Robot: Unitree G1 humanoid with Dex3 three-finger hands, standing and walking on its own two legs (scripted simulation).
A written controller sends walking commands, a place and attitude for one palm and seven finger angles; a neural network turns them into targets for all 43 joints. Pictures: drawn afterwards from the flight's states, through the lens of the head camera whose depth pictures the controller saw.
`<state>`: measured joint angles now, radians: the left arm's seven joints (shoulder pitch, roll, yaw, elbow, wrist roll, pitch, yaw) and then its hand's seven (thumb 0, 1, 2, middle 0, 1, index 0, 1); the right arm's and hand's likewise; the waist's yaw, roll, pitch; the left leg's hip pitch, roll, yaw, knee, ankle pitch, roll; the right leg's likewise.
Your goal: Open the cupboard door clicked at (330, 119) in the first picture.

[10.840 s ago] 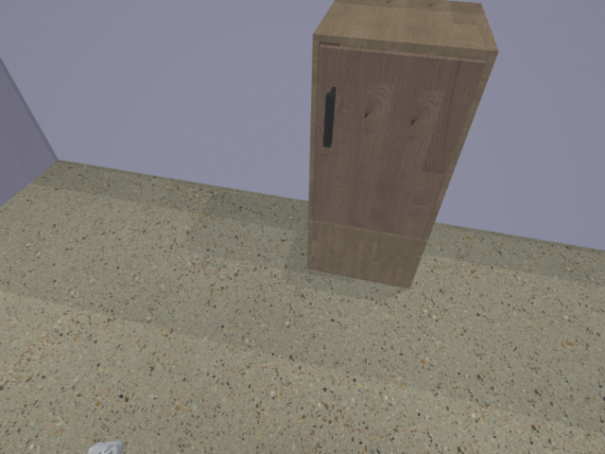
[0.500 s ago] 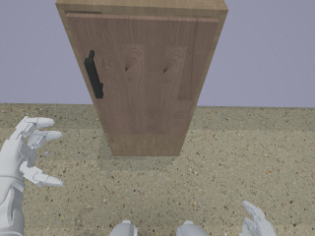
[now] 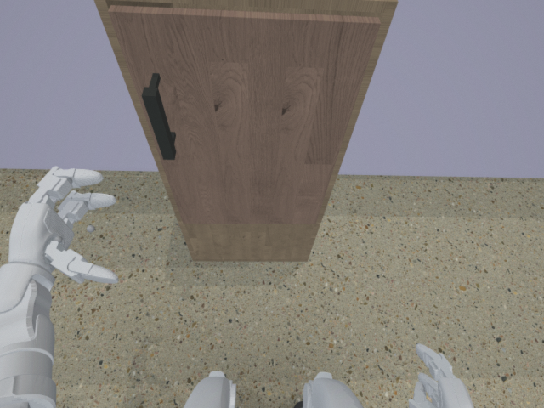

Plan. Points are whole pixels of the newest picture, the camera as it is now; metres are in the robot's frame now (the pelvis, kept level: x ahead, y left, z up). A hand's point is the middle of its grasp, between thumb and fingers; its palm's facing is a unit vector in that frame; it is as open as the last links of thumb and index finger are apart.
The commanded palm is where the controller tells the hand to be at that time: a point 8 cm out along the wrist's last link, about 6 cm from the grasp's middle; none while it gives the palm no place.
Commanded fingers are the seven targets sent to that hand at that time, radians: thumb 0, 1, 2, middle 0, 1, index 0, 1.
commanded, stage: move the hooked fingers beside the handle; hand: left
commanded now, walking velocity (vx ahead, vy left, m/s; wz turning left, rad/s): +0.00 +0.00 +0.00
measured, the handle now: (162, 118) +0.57 +0.22 +0.05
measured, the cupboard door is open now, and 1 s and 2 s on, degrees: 0 0 0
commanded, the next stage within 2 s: none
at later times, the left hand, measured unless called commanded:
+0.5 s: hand (105, 190) +0.41 +0.27 +0.05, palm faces +0.04 -1.00 -0.02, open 14.0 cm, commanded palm +0.38 +0.32 +0.05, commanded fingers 0.00 -0.50 0.30 -0.30 -1.20 -0.30 -1.20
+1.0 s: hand (116, 157) +0.47 +0.27 +0.05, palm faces +0.04 -1.00 -0.02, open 14.0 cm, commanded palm +0.46 +0.32 +0.05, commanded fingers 0.00 -0.50 0.30 -0.30 -1.20 -0.30 -1.20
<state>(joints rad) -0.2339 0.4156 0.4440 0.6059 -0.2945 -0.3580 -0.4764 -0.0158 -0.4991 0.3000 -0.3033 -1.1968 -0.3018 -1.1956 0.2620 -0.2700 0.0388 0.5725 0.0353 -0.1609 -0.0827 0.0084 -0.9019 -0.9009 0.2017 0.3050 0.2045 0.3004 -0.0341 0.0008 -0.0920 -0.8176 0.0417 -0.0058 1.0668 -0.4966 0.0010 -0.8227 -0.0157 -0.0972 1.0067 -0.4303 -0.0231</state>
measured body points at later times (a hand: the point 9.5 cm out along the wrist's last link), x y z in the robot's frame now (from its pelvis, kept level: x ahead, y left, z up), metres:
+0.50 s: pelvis +0.00 +0.01 +0.00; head +0.10 +0.03 +0.43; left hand +0.40 +0.32 +0.05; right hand +0.09 -0.26 -0.10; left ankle +0.01 +0.12 -0.67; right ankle +0.04 -0.11 -0.67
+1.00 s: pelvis +0.00 +0.01 -0.02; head +0.13 +0.04 +0.41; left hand +0.46 +0.33 +0.05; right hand +0.03 -0.26 -0.12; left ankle +0.01 +0.12 -0.67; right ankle +0.04 -0.11 -0.67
